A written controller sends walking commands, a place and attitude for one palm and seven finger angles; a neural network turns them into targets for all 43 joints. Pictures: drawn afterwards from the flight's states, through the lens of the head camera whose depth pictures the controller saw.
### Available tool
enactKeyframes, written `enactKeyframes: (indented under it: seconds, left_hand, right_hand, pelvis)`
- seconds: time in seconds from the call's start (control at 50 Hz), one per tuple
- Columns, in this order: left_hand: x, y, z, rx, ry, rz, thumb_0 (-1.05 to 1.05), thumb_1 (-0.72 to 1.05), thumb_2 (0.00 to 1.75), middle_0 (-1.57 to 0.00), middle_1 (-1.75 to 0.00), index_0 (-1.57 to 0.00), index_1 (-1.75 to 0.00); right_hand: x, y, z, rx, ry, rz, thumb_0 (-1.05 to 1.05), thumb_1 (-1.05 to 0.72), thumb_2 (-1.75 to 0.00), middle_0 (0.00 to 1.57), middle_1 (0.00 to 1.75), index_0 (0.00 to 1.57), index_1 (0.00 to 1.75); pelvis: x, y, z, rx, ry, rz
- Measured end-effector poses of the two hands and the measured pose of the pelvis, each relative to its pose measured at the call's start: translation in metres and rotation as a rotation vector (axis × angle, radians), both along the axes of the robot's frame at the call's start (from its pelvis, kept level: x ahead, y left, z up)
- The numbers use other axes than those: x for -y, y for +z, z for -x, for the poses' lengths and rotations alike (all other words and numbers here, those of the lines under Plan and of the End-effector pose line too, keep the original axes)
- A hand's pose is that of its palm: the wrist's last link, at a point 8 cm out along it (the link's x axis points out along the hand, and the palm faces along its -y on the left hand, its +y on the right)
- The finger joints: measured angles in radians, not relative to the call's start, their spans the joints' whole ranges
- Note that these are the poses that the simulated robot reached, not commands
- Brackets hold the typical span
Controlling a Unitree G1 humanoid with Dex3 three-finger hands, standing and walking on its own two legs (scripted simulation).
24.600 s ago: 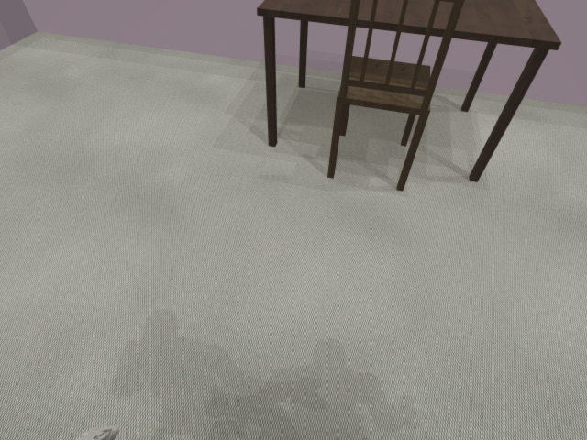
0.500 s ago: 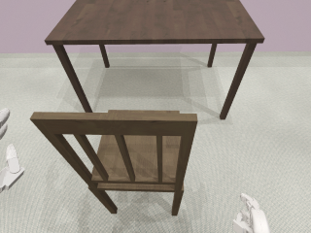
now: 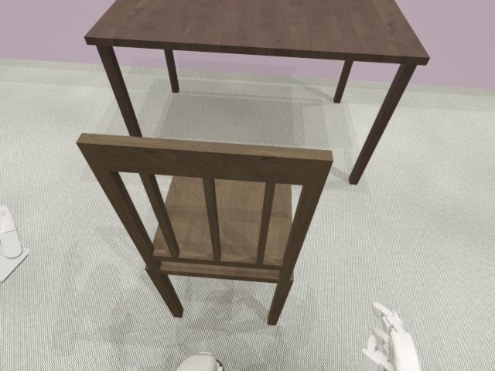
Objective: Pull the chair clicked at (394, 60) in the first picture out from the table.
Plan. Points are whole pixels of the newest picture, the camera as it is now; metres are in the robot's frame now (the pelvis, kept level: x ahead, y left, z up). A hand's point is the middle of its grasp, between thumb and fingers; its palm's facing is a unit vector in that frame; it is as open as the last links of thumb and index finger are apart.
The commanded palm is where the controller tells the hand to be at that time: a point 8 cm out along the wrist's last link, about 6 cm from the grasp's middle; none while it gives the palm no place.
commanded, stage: step back with the hand held close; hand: left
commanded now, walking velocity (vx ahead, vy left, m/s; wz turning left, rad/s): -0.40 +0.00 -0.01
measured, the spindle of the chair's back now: (213, 223) +0.39 +0.10 -0.05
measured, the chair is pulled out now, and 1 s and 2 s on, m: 0.55 0.55 0.55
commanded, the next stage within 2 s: stop stepping back and stand still in 0.60 s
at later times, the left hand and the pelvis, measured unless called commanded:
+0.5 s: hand (4, 282) +0.17 +0.26 +0.19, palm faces +0.41 -0.76 -0.50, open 7.4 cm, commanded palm +0.11 +0.29 +0.19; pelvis -0.04 +0.00 +0.01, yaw -1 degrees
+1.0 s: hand out of the picture +0.10 +0.24 +0.18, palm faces +0.36 -0.78 -0.50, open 7.4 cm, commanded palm +0.06 +0.27 +0.19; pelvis -0.11 -0.02 +0.01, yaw -5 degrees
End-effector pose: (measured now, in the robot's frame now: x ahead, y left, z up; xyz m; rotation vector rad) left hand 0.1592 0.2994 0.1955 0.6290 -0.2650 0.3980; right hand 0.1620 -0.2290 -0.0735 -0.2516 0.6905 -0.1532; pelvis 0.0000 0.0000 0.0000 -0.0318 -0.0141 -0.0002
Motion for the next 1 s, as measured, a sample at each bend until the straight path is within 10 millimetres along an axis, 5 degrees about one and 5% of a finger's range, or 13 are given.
enactKeyframes:
  seconds: [0.34, 0.48, 0.66, 0.86, 1.0]
  left_hand:
    - [-0.008, 0.003, 0.016, 0.062, -0.038, -0.027, 0.01, 0.88, 0.90, -0.21, -0.30, -0.22, -0.30]
    - [0.006, 0.010, 0.035, 0.045, -0.059, -0.026, 0.02, 0.88, 0.90, -0.21, -0.30, -0.21, -0.30]
    - [0.003, -0.002, 0.025, 0.021, -0.133, 0.006, 0.01, 0.88, 0.90, -0.21, -0.30, -0.21, -0.30]
    - [0.031, 0.016, 0.073, -0.048, -0.201, -0.084, 0.02, 0.88, 0.90, -0.21, -0.30, -0.22, -0.30]
    - [0.024, 0.002, 0.099, -0.061, -0.054, 0.048, 0.01, 0.88, 0.90, -0.21, -0.30, -0.22, -0.30]
  right_hand:
    - [0.003, 0.002, 0.025, -0.002, -0.033, 0.022, 0.01, -0.90, -0.90, 0.20, 0.30, 0.20, 0.30]
    - [-0.001, -0.005, 0.039, -0.044, 0.027, -0.010, 0.01, -0.90, -0.90, 0.20, 0.30, 0.20, 0.30]
    - [0.002, 0.012, 0.056, -0.016, -0.060, 0.016, 0.01, -0.90, -0.90, 0.20, 0.30, 0.20, 0.30]
    - [0.012, 0.013, 0.108, 0.008, -0.069, -0.048, 0.01, -0.90, -0.90, 0.20, 0.30, 0.20, 0.30]
    - [0.038, 0.000, 0.160, -0.083, -0.121, -0.029, 0.01, -0.90, -0.90, 0.20, 0.30, 0.20, 0.30]
  pelvis:
    - [-0.004, -0.003, 0.021, -0.006, 0.023, 0.029]
    - [0.005, 0.003, 0.035, -0.019, -0.015, 0.020]
    - [-0.008, 0.006, 0.055, -0.036, -0.045, -0.047]
    - [0.011, 0.008, 0.093, -0.013, -0.072, -0.019]
    - [0.017, 0.013, 0.107, 0.007, -0.082, -0.031]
